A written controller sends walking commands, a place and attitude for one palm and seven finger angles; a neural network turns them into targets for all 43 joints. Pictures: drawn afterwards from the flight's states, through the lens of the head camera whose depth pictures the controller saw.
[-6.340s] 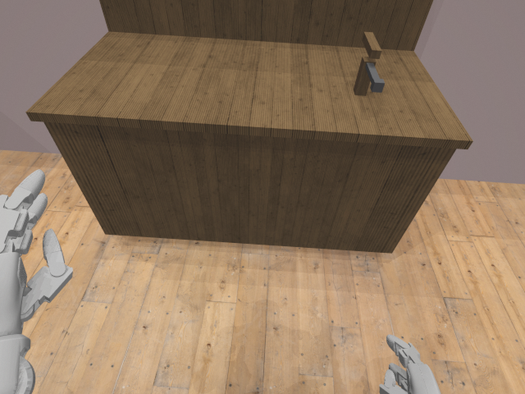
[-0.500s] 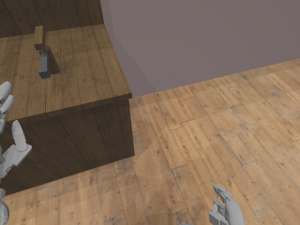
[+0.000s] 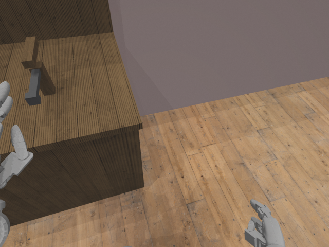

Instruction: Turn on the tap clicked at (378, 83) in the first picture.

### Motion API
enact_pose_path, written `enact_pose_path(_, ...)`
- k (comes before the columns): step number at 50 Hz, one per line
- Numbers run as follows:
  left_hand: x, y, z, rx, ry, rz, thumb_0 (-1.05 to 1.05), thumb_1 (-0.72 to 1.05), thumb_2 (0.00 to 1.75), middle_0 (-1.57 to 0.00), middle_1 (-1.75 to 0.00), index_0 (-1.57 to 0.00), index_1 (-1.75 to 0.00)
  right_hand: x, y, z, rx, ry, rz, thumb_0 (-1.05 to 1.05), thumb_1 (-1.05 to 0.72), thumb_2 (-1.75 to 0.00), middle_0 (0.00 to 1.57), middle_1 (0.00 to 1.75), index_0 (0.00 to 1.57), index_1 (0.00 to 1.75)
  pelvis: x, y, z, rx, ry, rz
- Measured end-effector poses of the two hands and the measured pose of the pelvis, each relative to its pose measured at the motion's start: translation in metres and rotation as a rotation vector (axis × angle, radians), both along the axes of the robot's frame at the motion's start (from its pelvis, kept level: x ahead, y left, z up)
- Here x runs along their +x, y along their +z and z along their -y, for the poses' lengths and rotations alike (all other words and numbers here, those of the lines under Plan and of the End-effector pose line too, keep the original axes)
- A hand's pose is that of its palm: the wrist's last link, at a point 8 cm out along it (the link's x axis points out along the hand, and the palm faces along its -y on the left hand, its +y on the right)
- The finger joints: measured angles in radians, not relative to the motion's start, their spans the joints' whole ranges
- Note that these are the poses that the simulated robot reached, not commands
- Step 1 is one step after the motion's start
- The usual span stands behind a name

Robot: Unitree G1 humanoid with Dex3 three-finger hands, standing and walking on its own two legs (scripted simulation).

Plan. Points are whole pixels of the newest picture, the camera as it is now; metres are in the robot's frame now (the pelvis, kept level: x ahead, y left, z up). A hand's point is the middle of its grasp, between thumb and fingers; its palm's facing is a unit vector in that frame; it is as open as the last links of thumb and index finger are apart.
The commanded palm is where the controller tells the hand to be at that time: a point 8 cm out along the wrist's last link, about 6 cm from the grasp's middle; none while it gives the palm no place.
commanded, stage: come to a stop and stand still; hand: left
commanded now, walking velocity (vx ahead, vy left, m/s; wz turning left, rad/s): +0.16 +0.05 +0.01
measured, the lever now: (33, 98) +0.46 +0.40 +0.07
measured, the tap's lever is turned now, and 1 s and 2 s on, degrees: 0 0 0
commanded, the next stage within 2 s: look again from close up in 1.90 s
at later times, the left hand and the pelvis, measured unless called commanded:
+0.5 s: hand (62, 152) +0.24 +0.19 +0.18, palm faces +0.37 -0.80 -0.47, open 7.4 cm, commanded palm +0.17 +0.25 +0.19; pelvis +0.02 -0.04 +0.01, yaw +1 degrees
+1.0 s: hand (7, 165) +0.21 +0.27 +0.18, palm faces +0.40 -0.82 -0.41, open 7.4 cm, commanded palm +0.14 +0.30 +0.19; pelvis -0.03 +0.02 +0.01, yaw -1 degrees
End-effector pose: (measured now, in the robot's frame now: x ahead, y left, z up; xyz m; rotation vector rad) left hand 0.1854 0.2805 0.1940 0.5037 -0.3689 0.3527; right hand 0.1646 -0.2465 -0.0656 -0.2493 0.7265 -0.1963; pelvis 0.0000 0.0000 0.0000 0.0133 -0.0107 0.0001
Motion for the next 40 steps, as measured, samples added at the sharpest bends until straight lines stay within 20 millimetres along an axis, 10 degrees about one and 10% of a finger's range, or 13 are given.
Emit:
enact_pose_path(10,0.016,0.01,0.027,0.027,-0.011,-0.086,0.02,0.89,0.9,-0.21,-0.3,-0.21,-0.3,0.024,-0.009,-0.033,0.149,0.087,-0.004,0.01,-0.9,-0.9,0.2,0.3,0.2,0.3,0.028,0.008,0.019,-0.014,0.002,-0.01)
enact_pose_path(23,0.02,0.0,0.051,0.011,0.038,-0.158,0.01,0.89,0.9,-0.22,-0.3,-0.21,-0.3,0.027,-0.014,0.022,0.08,0.049,-0.05,0.01,-0.9,-0.9,0.2,0.3,0.2,0.3,0.023,0.011,0.04,0.027,0.015,-0.015)
enact_pose_path(28,-0.002,0.002,0.04,0.022,0.021,-0.122,0.01,0.89,0.9,-0.22,-0.3,-0.21,-0.3,0.017,0.001,0.032,0.004,0.028,-0.027,0.01,-0.9,-0.9,0.2,0.3,0.2,0.3,0.01,0.008,0.031,0.008,0.025,-0.013)
enact_pose_path(35,-0.017,0.034,-0.032,0.054,0.144,0.158,0.01,0.89,0.9,-0.22,-0.3,-0.21,-0.3,-0.013,-0.004,0.0,0.032,0.166,0.025,0.01,-0.91,-0.9,0.2,0.3,0.2,0.3,-0.017,-0.003,0.019,-0.013,0.017,0.018)
enact_pose_path(40,-0.025,-0.001,-0.01,-0.096,0.043,0.056,0.01,0.9,0.9,-0.2,-0.3,-0.2,-0.3,-0.045,-0.005,-0.028,0.083,0.134,0.008,0.01,-0.9,-0.9,0.2,0.3,0.2,0.3,-0.024,0.001,-0.001,-0.023,-0.03,0.034)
